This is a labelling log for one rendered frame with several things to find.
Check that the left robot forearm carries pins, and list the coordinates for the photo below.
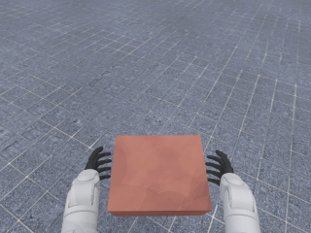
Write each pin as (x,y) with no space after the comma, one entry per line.
(82,204)

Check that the left robot hand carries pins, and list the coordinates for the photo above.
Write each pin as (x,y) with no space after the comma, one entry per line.
(93,162)

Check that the carton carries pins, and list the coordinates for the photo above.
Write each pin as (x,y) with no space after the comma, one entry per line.
(159,175)

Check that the right robot forearm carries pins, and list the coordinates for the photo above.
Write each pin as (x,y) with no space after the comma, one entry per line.
(239,205)

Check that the right robot hand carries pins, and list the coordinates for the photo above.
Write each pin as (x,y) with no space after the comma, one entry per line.
(224,168)

